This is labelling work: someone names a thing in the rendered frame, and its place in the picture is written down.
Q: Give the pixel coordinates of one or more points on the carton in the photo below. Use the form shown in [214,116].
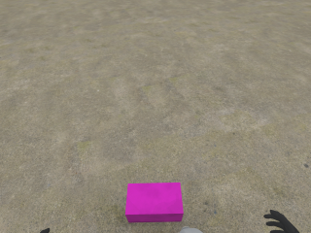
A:
[154,202]

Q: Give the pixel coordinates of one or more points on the robot right hand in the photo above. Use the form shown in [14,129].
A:
[284,223]

